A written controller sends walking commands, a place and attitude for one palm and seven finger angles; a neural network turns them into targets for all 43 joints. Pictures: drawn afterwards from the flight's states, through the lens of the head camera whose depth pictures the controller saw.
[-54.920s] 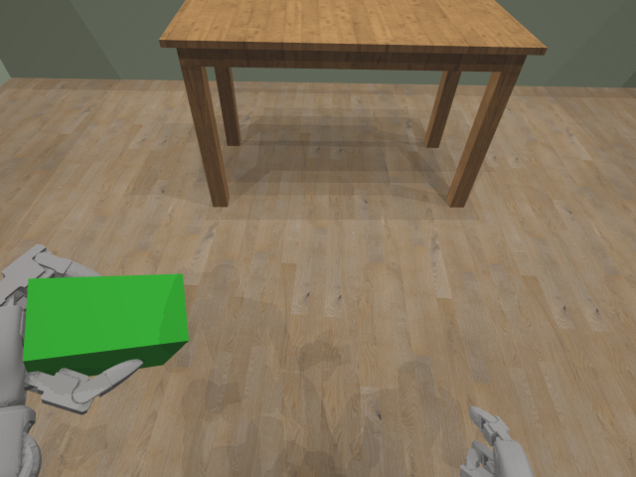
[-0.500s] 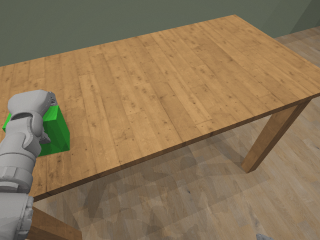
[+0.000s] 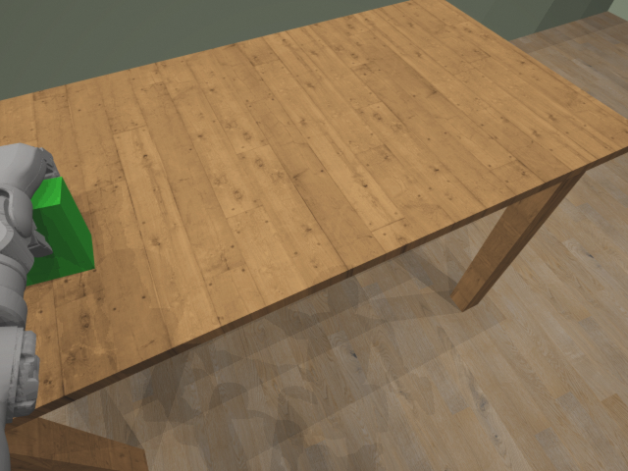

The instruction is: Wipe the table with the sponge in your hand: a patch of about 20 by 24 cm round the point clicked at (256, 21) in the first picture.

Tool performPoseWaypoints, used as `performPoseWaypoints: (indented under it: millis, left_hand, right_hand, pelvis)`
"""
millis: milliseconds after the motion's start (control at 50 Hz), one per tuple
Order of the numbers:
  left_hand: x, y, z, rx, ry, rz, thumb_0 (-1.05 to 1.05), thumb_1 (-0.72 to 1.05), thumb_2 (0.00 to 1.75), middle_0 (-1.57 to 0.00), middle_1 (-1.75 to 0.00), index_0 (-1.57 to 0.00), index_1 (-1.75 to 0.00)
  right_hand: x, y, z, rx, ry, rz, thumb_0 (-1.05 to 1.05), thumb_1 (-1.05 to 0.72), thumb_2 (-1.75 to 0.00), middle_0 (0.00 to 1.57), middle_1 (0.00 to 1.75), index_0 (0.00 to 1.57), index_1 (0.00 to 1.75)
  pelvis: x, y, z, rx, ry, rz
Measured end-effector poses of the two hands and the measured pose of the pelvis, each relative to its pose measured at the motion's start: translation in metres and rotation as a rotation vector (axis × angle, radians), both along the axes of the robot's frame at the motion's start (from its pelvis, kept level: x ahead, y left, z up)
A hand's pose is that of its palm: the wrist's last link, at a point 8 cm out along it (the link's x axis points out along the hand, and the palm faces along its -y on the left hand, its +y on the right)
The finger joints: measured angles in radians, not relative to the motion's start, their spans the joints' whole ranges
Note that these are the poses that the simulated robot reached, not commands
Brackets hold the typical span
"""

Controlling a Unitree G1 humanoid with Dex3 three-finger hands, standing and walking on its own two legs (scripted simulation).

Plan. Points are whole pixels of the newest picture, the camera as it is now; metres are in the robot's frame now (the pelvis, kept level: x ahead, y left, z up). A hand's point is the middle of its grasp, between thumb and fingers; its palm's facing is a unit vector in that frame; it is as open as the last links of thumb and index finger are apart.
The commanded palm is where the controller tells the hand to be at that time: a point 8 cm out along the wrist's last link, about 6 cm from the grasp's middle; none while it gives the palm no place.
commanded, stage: wipe forward along the middle lane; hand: left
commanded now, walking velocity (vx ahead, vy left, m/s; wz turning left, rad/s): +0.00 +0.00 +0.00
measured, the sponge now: (36, 245) +0.40 +0.38 +0.04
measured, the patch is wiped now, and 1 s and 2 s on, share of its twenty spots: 1.00 1.00 1.00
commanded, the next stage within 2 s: slide back across to the first lane in 0.28 s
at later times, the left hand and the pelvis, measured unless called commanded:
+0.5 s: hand (17, 181) +0.47 +0.40 +0.10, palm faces -0.14 +0.01 -0.99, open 10.2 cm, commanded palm +0.46 +0.39 +0.14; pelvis +0.02 +0.03 +0.00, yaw +0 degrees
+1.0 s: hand out of the picture +0.45 +0.44 +0.10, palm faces -0.11 -0.05 -0.99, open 10.2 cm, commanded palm +0.43 +0.44 +0.15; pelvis +0.05 +0.04 +0.01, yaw +0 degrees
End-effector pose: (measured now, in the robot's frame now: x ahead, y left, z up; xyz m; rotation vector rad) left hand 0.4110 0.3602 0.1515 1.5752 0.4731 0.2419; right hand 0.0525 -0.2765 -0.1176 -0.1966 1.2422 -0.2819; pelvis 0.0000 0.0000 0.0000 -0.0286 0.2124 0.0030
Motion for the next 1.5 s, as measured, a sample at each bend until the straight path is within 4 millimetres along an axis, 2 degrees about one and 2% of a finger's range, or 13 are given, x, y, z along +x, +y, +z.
performPoseWaypoints:
  millis: [240, 460, 600, 720, 840, 980, 1160, 1280, 1500]
  left_hand:
    - [0.022, 0.019, -0.001, -0.012, 0.0, -0.001, 0.0, -0.61, 1.07, -0.78, -1.32, -0.81, -1.35]
    - [0.042, 0.029, 0.001, 0.013, -0.002, -0.01, 0.0, -0.61, 1.07, -0.78, -1.32, -0.8, -1.35]
    - [0.045, 0.037, -0.001, -0.025, -0.009, -0.001, 0.0, -0.6, 1.07, -0.77, -1.33, -0.8, -1.36]
    - [0.044, 0.048, 0.005, -0.024, -0.033, 0.009, 0.0, -0.59, 1.07, -0.76, -1.34, -0.78, -1.37]
    - [0.039, 0.06, 0.007, -0.023, -0.031, 0.027, 0.0, -0.57, 1.06, -0.74, -1.35, -0.76, -1.38]
    - [0.027, 0.073, 0.005, -0.048, -0.036, 0.033, 0.0, -0.55, 1.05, -0.72, -1.36, -0.74, -1.4]
    - [0.011, 0.089, 0.007, -0.023, -0.034, 0.053, 0.0, -0.54, 1.05, -0.72, -1.37, -0.74, -1.4]
    - [0.001, 0.087, 0.005, 0.002, -0.026, 0.038, 0.0, -0.53, 1.04, -0.71, -1.37, -0.72, -1.41]
    - [-0.021, 0.078, 0.002, -0.006, -0.062, 0.029, 0.0, -0.51, 1.03, -0.68, -1.39, -0.7, -1.43]
  right_hand:
    - [0.003, 0.017, 0.003, -0.012, 0.035, 0.001, 0.0, -0.9, -0.89, 0.2, 0.3, 0.2, 0.3]
    - [-0.002, 0.034, 0.001, -0.008, 0.075, -0.007, 0.0, -0.9, -0.89, 0.2, 0.3, 0.2, 0.3]
    - [-0.006, 0.04, 0.003, 0.0, 0.106, -0.027, 0.0, -0.9, -0.89, 0.2, 0.3, 0.2, 0.3]
    - [0.003, 0.04, 0.006, -0.001, 0.108, -0.028, 0.0, -0.9, -0.89, 0.2, 0.3, 0.2, 0.3]
    - [0.021, 0.039, 0.009, -0.002, 0.09, -0.015, 0.0, -0.9, -0.89, 0.2, 0.3, 0.2, 0.3]
    - [0.052, 0.039, 0.012, -0.001, 0.051, 0.019, 0.0, -0.9, -0.89, 0.2, 0.3, 0.2, 0.3]
    - [0.084, 0.041, 0.014, 0.004, 0.011, 0.075, 0.0, -0.9, -0.89, 0.2, 0.3, 0.2, 0.3]
    - [0.091, 0.044, 0.012, 0.015, -0.001, 0.088, 0.0, -0.9, -0.89, 0.2, 0.3, 0.2, 0.3]
    - [0.089, 0.051, 0.011, 0.039, -0.013, 0.1, 0.0, -0.9, -0.89, 0.2, 0.3, 0.2, 0.3]
  pelvis:
    - [0.009, 0.017, -0.001, -0.011, 0.032, 0.002]
    - [0.015, 0.028, -0.004, -0.018, 0.056, 0.003]
    - [0.024, 0.033, -0.002, -0.02, 0.049, -0.005]
    - [0.032, 0.035, 0.001, -0.021, 0.035, -0.006]
    - [0.04, 0.037, 0.003, -0.021, 0.025, -0.007]
    - [0.048, 0.038, 0.006, -0.021, 0.014, -0.003]
    - [0.05, 0.038, 0.006, -0.022, 0.011, 0.01]
    - [0.049, 0.039, 0.006, -0.022, 0.006, 0.017]
    - [0.045, 0.04, 0.007, -0.019, -0.024, 0.022]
